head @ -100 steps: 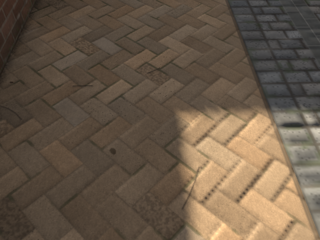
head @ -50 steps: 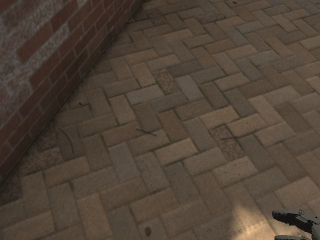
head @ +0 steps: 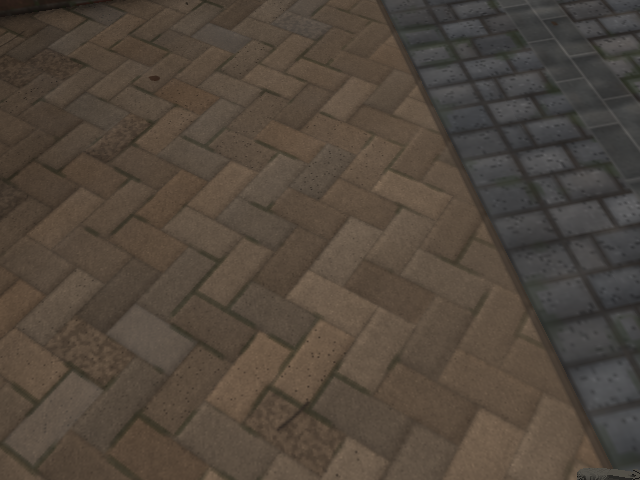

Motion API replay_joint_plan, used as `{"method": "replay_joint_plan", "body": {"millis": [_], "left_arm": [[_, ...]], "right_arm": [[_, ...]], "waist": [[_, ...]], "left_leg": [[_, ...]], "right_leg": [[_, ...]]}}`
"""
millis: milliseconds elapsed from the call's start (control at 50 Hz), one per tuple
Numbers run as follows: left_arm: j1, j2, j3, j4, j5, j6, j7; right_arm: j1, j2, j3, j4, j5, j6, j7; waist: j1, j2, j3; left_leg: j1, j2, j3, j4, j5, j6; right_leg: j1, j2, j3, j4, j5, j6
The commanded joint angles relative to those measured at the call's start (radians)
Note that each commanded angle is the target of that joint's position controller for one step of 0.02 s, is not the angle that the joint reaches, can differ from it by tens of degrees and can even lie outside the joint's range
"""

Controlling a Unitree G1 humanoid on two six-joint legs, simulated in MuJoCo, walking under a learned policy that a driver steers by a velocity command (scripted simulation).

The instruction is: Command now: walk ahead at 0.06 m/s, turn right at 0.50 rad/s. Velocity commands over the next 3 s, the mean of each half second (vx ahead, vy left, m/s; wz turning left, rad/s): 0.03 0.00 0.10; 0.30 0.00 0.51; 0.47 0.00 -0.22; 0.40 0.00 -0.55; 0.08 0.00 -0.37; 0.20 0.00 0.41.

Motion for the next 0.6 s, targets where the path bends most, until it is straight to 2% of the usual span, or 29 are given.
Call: {"method": "replay_joint_plan", "body": {"millis": [20, 40, 60, 80, 100, 120, 140, 160, 180, 200, 220, 240, 300, 360, 380, 420, 440, 460, 480, 500, 520, 540, 560, 600], "left_arm": [[-0.031, 0.141, 0.035, -0.084, 0.004, -0.007, 0.002], [-0.037, 0.126, 0.027, -0.087, 0.004, -0.005, 0.002], [-0.045, 0.1, 0.015, -0.086, -0.002, -0.003, 0.003], [-0.033, 0.069, 0.001, -0.081, -0.001, -0.004, 0.003], [0.029, 0.016, -0.017, -0.071, 0.02, -0.011, 0.001], [0.148, 0.009, -0.017, -0.05, 0.036, -0.021, -0.002], [0.14, 0.045, -0.012, -0.045, 0.044, -0.025, -0.004], [0.084, 0.073, -0.006, -0.046, 0.042, -0.025, -0.005], [0.031, 0.07, -0.002, -0.045, 0.039, -0.02, -0.008], [-0.007, 0.076, 0.003, -0.052, 0.038, -0.01, -0.01], [-0.016, 0.084, 0.008, -0.067, 0.035, -0.004, -0.011], [-0.011, 0.08, 0.01, -0.069, 0.031, -0.004, -0.011], [0.004, 0.069, 0.018, -0.065, 0.026, -0.014, -0.002], [0.005, 0.054, 0.025, -0.066, 0.021, -0.021, 0.0], [0.006, 0.058, 0.029, -0.068, 0.018, -0.02, -0.004], [0.011, 0.083, 0.039, -0.07, 0.018, -0.018, -0.005], [0.014, 0.103, 0.045, -0.073, 0.021, -0.017, -0.001], [0.009, 0.12, 0.047, -0.079, 0.029, -0.022, -0.001], [-0.001, 0.109, 0.04, -0.09, 0.033, -0.03, 0.009], [0.012, 0.11, 0.037, -0.096, 0.033, -0.038, 0.015], [0.014, 0.11, 0.034, -0.097, 0.027, -0.042, 0.019], [0.001, 0.127, 0.038, -0.089, 0.016, -0.043, 0.019], [0.01, 0.143, 0.042, -0.079, 0.006, -0.04, 0.017], [0.025, 0.152, 0.044, -0.067, -0.001, -0.035, 0.008]], "right_arm": [[-0.022, -0.098, -0.024, -0.077, 0.0, -0.027, 0.007], [0.0, -0.098, -0.022, -0.072, -0.001, -0.034, 0.014], [0.033, -0.079, -0.016, -0.067, -0.006, -0.044, 0.027], [0.058, -0.065, -0.011, -0.061, -0.012, -0.053, 0.039], [0.059, -0.091, -0.011, -0.068, -0.032, -0.058, 0.044], [0.008, -0.132, -0.015, -0.085, -0.053, -0.052, 0.039], [-0.006, -0.051, 0.007, -0.076, -0.054, -0.047, 0.038], [-0.025, -0.032, 0.012, -0.083, -0.036, -0.043, 0.043], [-0.015, -0.057, 0.002, -0.079, -0.023, -0.037, 0.048], [0.005, -0.094, -0.007, -0.084, -0.009, -0.035, 0.052], [0.001, -0.135, -0.017, -0.095, -0.001, -0.035, 0.053], [-0.008, -0.155, -0.024, -0.108, 0.003, -0.034, 0.053], [0.003, -0.143, -0.032, -0.137, 0.013, -0.024, 0.045], [0.025, -0.143, -0.041, -0.159, 0.018, -0.005, 0.037], [0.023, -0.134, -0.038, -0.166, 0.024, 0.003, 0.04], [0.018, -0.122, -0.037, -0.185, 0.03, 0.013, 0.046], [0.022, -0.115, -0.035, -0.189, 0.029, 0.016, 0.05], [0.037, -0.111, -0.036, -0.188, 0.026, 0.019, 0.051], [0.032, -0.134, -0.048, -0.191, 0.013, 0.019, 0.049], [0.017, -0.156, -0.06, -0.195, 0.011, 0.022, 0.048], [0.027, -0.148, -0.06, -0.186, 0.021, 0.033, 0.045], [0.026, -0.122, -0.049, -0.187, 0.027, 0.041, 0.045], [0.005, -0.104, -0.035, -0.193, 0.029, 0.046, 0.051], [-0.02, -0.081, -0.018, -0.203, 0.032, 0.044, 0.07]], "waist": [[-0.013, -0.176, -0.16], [-0.02, -0.178, -0.171], [-0.039, -0.173, -0.182], [-0.056, -0.153, -0.18], [-0.023, -0.067, -0.203], [0.07, 0.13, -0.198], [0.067, 0.212, -0.203], [0.046, 0.172, -0.176], [0.024, 0.133, -0.163], [0.005, 0.108, -0.133], [0.005, 0.095, -0.105], [0.012, 0.091, -0.087], [-0.001, 0.093, -0.104], [-0.015, 0.06, -0.13], [-0.012, 0.054, -0.134], [-0.019, -0.046, -0.118], [-0.02, -0.123, -0.1], [-0.027, -0.21, -0.098], [-0.019, -0.254, -0.097], [-0.004, -0.179, -0.086], [-0.006, -0.108, -0.091], [-0.015, -0.093, -0.07], [-0.001, -0.105, -0.055], [0.024, -0.139, -0.035]], "left_leg": [[0.064, -0.016, 0.013, -0.057, -0.043, 0.015], [0.102, -0.011, 0.025, -0.102, -0.038, 0.026], [0.18, -0.005, 0.044, -0.206, 0.032, 0.046], [0.298, 0.012, 0.049, -0.346, 0.196, 0.072], [0.421, 0.119, -0.055, -0.363, 0.453, 0.115], [0.474, 0.248, -0.194, -0.334, 0.715, 0.223], [0.407, 0.309, -0.282, -0.364, 0.624, 0.329], [0.363, 0.238, -0.248, -0.361, 0.497, 0.297], [0.334, 0.164, -0.184, -0.348, 0.373, 0.24], [0.294, 0.132, -0.164, -0.349, 0.271, 0.208], [0.265, 0.126, -0.17, -0.358, 0.199, 0.194], [0.256, 0.117, -0.174, -0.357, 0.175, 0.189], [0.287, 0.108, -0.205, -0.316, 0.242, 0.215], [0.291, 0.09, -0.228, -0.272, 0.279, 0.229], [0.266, 0.071, -0.215, -0.249, 0.274, 0.226], [0.178, 0.001, -0.129, -0.164, 0.175, 0.176], [0.1, -0.05, -0.057, -0.083, 0.08, 0.139], [0.034, -0.08, 0.013, 0.022, -0.076, 0.111], [-0.015, -0.06, 0.047, 0.192, -0.337, 0.083], [-0.067, -0.031, 0.043, 0.358, -0.407, 0.064], [-0.103, -0.006, 0.033, 0.423, -0.377, 0.055], [-0.127, 0.026, 0.037, 0.372, -0.312, 0.053], [-0.124, 0.04, 0.057, 0.317, -0.252, 0.053], [-0.036, 0.042, 0.12, 0.194, -0.211, 0.06]], "right_leg": [[0.144, -0.269, 0.278, -0.048, 0.269, -0.142], [0.156, -0.271, 0.274, -0.02, 0.312, -0.134], [0.153, -0.257, 0.255, 0.015, 0.343, -0.117], [0.117, -0.225, 0.231, 0.039, 0.312, -0.084], [0.066, -0.165, 0.176, 0.104, 0.166, -0.029], [-0.001, -0.06, 0.058, 0.178, -0.196, 0.033], [0.034, -0.101, 0.017, 0.156, -0.254, 0.084], [0.096, -0.125, 0.003, 0.094, -0.167, 0.097], [0.136, -0.108, -0.016, 0.06, -0.095, 0.095], [0.156, -0.101, -0.026, 0.058, -0.058, 0.086], [0.153, -0.103, -0.04, 0.062, -0.046, 0.072], [0.144, -0.103, -0.053, 0.066, -0.05, 0.058], [0.117, -0.101, -0.081, 0.09, -0.036, 0.049], [0.114, -0.103, -0.091, 0.098, -0.01, 0.045], [0.126, -0.116, -0.081, 0.089, -0.005, 0.032], [0.159, -0.192, -0.012, 0.013, 0.043, -0.017], [0.191, -0.283, 0.076, -0.038, 0.123, -0.07], [0.222, -0.408, 0.192, -0.079, 0.238, -0.142], [0.234, -0.515, 0.264, -0.097, 0.393, -0.213], [0.243, -0.557, 0.276, -0.094, 0.496, -0.246], [0.267, -0.535, 0.227, -0.099, 0.432, -0.224], [0.272, -0.491, 0.163, -0.119, 0.292, -0.177], [0.273, -0.457, 0.116, -0.15, 0.162, -0.152], [0.22, -0.397, 0.022, -0.195, -0.047, -0.124]]}}
Next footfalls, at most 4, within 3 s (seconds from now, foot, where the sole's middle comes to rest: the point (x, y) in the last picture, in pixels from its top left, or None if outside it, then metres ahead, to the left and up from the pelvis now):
0.10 left None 0.12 0.15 -0.77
0.74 left None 0.07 0.20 -0.77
1.24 right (287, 470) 0.46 0.15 -0.77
1.68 left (167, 378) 0.65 0.43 -0.77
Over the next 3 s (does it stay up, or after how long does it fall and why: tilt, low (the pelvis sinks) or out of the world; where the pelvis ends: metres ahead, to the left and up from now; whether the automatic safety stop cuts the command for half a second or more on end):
stays up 0.83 0.28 0.01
